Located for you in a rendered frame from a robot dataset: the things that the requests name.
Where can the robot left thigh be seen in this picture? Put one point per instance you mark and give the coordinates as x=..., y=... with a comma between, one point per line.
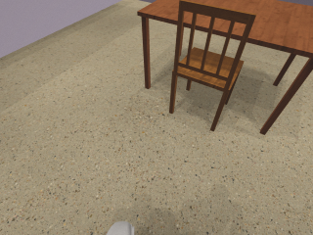
x=122, y=228

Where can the chair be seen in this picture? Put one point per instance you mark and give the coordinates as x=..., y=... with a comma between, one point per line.
x=202, y=66

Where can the table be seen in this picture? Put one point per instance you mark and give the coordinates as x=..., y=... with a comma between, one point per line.
x=279, y=25

